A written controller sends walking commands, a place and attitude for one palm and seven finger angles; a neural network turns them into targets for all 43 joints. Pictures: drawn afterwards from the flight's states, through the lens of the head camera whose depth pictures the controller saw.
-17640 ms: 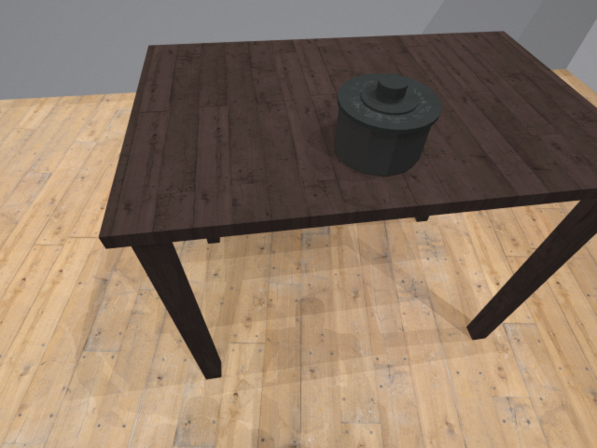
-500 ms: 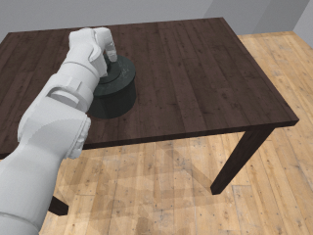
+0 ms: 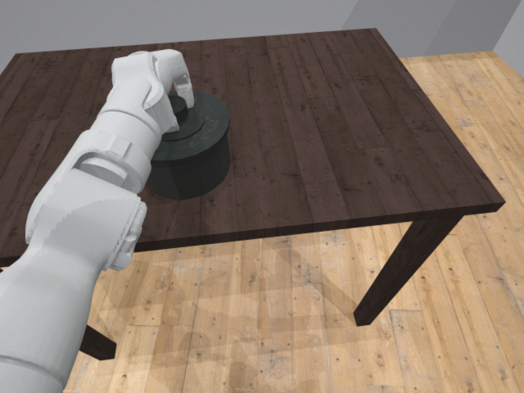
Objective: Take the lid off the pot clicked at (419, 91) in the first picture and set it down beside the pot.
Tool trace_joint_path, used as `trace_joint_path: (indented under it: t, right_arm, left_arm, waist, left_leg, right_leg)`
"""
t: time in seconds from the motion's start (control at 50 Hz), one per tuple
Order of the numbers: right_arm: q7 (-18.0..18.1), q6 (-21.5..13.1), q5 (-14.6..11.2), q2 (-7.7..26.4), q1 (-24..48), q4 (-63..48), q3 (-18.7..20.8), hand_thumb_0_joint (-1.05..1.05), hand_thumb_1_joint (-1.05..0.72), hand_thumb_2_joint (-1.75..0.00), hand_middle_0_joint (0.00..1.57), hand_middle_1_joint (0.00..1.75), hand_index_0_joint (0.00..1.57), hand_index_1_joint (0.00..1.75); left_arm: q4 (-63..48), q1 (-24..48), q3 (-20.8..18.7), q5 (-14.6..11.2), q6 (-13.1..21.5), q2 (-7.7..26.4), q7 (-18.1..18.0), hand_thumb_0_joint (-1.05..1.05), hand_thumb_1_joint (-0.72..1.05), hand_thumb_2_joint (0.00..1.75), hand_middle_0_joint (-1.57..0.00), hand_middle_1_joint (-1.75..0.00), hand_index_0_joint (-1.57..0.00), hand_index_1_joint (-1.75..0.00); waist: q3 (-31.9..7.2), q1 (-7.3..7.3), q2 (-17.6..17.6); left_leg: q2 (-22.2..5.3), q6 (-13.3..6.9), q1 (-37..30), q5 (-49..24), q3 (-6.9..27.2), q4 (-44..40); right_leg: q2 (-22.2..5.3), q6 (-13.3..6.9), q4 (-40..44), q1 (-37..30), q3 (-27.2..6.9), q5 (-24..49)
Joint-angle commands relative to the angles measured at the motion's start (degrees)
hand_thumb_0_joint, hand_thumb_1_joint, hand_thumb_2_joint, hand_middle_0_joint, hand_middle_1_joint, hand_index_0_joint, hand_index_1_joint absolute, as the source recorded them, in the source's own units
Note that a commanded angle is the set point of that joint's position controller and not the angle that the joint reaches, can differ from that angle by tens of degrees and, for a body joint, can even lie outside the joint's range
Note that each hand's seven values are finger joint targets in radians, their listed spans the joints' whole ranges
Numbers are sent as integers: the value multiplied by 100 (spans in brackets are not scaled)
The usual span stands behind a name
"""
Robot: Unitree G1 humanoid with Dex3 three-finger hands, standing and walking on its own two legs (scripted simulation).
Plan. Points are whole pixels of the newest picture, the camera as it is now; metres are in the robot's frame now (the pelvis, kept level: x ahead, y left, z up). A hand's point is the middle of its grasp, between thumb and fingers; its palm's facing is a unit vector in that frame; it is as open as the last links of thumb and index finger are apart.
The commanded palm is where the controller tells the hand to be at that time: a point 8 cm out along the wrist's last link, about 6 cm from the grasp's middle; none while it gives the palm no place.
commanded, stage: close the fingers and squeeze the knob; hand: left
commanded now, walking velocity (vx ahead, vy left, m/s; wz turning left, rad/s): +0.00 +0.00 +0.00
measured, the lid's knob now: (171, 109) +0.52 +0.11 +0.16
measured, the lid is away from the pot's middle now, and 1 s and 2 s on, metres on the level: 0.00 0.00 0.00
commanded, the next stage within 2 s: lift the lid straight up in 0.94 s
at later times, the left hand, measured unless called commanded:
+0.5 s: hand (166, 109) +0.49 +0.11 +0.18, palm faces -0.38 -0.10 -0.92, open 8.0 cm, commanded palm +0.49 +0.11 +0.24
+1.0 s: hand (166, 108) +0.49 +0.11 +0.18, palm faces -0.40 -0.11 -0.91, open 8.0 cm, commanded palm +0.49 +0.11 +0.24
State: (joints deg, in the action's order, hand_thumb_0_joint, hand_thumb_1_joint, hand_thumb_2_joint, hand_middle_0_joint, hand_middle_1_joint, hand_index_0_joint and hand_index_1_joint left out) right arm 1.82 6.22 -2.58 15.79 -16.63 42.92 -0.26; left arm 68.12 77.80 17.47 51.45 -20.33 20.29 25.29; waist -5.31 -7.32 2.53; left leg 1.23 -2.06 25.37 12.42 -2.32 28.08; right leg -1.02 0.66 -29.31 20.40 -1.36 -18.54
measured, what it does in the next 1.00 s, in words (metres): stands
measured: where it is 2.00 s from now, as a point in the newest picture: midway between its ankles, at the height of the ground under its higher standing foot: outside the picture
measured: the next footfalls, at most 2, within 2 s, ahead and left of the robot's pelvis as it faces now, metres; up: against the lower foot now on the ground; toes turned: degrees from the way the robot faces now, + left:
none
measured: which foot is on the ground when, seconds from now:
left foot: down 0.00-1.00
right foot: down 0.00-1.00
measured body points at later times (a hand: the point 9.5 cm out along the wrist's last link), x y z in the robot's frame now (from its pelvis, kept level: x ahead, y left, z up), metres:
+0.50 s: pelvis +0.00 +0.00 +0.00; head +0.04 -0.02 +0.45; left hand +0.51 +0.11 +0.23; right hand +0.04 -0.27 -0.14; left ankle +0.01 +0.10 -0.73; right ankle -0.05 -0.13 -0.73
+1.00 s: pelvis +0.00 +0.00 +0.00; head +0.04 -0.02 +0.45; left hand +0.51 +0.11 +0.23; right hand +0.03 -0.28 -0.14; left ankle +0.01 +0.10 -0.73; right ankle -0.05 -0.13 -0.73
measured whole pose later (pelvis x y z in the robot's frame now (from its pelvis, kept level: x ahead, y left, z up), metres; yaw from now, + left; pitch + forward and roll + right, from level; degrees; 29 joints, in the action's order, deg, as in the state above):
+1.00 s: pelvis +0.00 +0.00 +0.00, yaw +0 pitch +10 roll +0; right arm 2.4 5.9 -2.3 16.0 -16.9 43.7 -0.1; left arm 70.2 79.1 18.1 51.7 -20.3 20.4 25.9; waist -5.7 -7.7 2.3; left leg 1.0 -1.8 25.8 12.5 -2.0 28.4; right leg -0.7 0.4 -29.6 20.8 -1.1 -18.7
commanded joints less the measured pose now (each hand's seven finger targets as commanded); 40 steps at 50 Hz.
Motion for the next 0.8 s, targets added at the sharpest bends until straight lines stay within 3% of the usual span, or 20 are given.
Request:
trace_joint_path:
  t: [0.0,0.06,0.1,0.14,0.16,0.2,0.26,0.3,0.36,0.4,0.44,0.48,0.5,0.54,0.6,0.66,0.72,0.78]
  right_arm:
    - [22,-182,-1,821,-165,-460,256,0,-90,-90,20,30,20,30]
    - [60,-154,-17,852,-150,-433,233,0,-90,-90,20,30,20,30]
    - [55,-172,-32,827,-111,-443,222,0,-90,-90,20,30,20,30]
    - [51,-160,-2,859,-132,-423,246,0,-90,-90,20,30,20,30]
    - [50,-148,-8,839,-103,-444,228,0,-90,-90,20,30,20,30]
    - [67,-137,-21,846,-132,-400,228,0,-90,-90,20,30,20,30]
    - [60,-177,12,822,-97,-472,239,0,-90,-90,20,30,20,30]
    - [57,-169,5,825,-136,-445,237,0,-90,-90,20,30,20,30]
    - [57,-160,-8,837,-100,-456,238,0,-90,-90,20,30,20,30]
    - [40,-173,-12,811,-80,-459,238,0,-90,-90,20,30,20,30]
    - [40,-161,-1,823,-146,-410,271,0,-90,-90,20,30,20,30]
    - [66,-151,9,847,-114,-395,239,0,-90,-90,20,30,20,30]
    - [89,-137,-3,859,-117,-382,219,0,-90,-90,20,30,20,30]
    - [76,-173,-12,833,-130,-389,239,0,-90,-90,20,30,20,30]
    - [79,-167,0,851,-129,-366,229,0,-90,-90,20,30,20,30]
    - [71,-163,-3,840,-142,-344,233,0,-90,-90,20,30,20,30]
    - [106,-164,-3,875,-188,-269,225,0,-90,-90,20,30,20,30]
    - [113,-190,17,874,-190,-295,229,0,-90,-90,20,30,20,30]
  left_arm:
    - [-1048,3198,-188,137,61,1022,-156,0,22,87,-61,-106,-61,-106]
    - [-932,3303,-323,118,11,1272,-196,0,26,84,-64,-106,-64,-106]
    - [-907,3311,-56,125,-10,910,-169,0,29,82,-65,-107,-65,-107]
    - [-874,3189,-216,105,5,1092,-182,0,32,80,-67,-107,-67,-107]
    - [-909,3228,-146,161,4,1028,-178,0,33,79,-68,-107,-68,-107]
    - [-661,3202,-142,179,-47,1015,-175,0,36,76,-70,-107,-70,-107]
    - [-1049,3282,-138,128,34,973,-176,0,40,72,-73,-107,-73,-107]
    - [-968,3266,-155,128,19,996,-156,0,44,69,-75,-107,-75,-107]
    - [-1039,3294,-127,107,21,980,-147,0,39,76,-72,-107,-70,-105]
    - [-1069,3281,-70,119,36,887,-145,0,39,78,-71,-106,-68,-105]
    - [-977,3229,66,50,27,620,-131,0,40,79,-71,-106,-68,-104]
    - [-751,3134,-223,117,-23,1072,-138,0,41,80,-71,-106,-67,-104]
    - [-718,3198,-156,115,-53,1049,-130,0,42,81,-72,-106,-67,-104]
    - [-933,3460,17,30,-13,748,-141,0,44,82,-72,-106,-68,-104]
    - [-839,3375,-70,134,-18,914,-142,0,47,83,-73,-107,-69,-105]
    - [-773,3363,49,104,-2,712,-143,0,50,85,-75,-107,-70,-106]
    - [-490,3458,18,132,-79,795,-157,0,53,86,-76,-108,-71,-107]
    - [-559,3479,-21,130,-47,844,-153,0,56,87,-78,-108,-73,-108]
  waist:
    - [-2352,-52,-454]
    - [-2250,-64,-623]
    - [-2185,-89,-544]
    - [-2277,-41,-458]
    - [-2313,-70,-446]
    - [-2061,-112,-577]
    - [-2453,-53,-438]
    - [-2383,-70,-530]
    - [-2339,-86,-551]
    - [-2345,-59,-382]
    - [-2192,-117,-378]
    - [-2147,-79,-632]
    - [-2083,-117,-695]
    - [-2158,-140,-412]
    - [-2267,-136,-539]
    - [-2184,-163,-471]
    - [-1971,-237,-590]
    - [-2202,-204,-528]
  left_leg:
    - [152,-285,-2371,-2325,197,177]
    - [181,-297,-2112,-1883,130,80]
    - [179,-287,-2170,-2038,150,92]
    - [153,-277,-2234,-2220,176,146]
    - [160,-274,-2241,-2159,172,138]
    - [164,-273,-2100,-1849,156,83]
    - [174,-288,-2319,-2212,154,156]
    - [176,-289,-2280,-2216,171,155]
    - [176,-295,-2226,-2126,137,141]
    - [159,-277,-2349,-2276,185,154]
    - [148,-278,-2358,-2273,190,173]
    - [194,-305,-2125,-1930,140,125]
    - [213,-304,-2011,-1764,109,77]
    - [193,-291,-2172,-1906,142,99]
    - [182,-286,-2186,-1977,157,116]
    - [166,-280,-2220,-2036,190,137]
    - [193,-285,-2027,-1546,159,64]
    - [204,-296,-2054,-1683,128,107]
  right_leg:
    - [394,-198,253,215,273,2492]
    - [372,-203,291,43,251,2492]
    - [381,-203,274,177,271,2505]
    - [372,-226,270,143,265,2535]
    - [377,-211,251,162,252,2489]
    - [388,-212,300,257,268,2310]
    - [368,-205,241,95,240,2590]
    - [389,-200,246,105,253,2595]
    - [374,-198,261,79,245,2611]
    - [384,-208,245,194,262,2514]
    - [398,-223,291,340,296,2452]
    - [394,-205,296,128,248,2483]
    - [391,-201,313,98,249,2489]
    - [386,-225,303,230,269,2472]
    - [389,-212,265,172,249,2500]
    - [404,-218,260,314,279,2409]
    - [413,-217,321,383,279,2204]
    - [397,-209,276,252,246,2403]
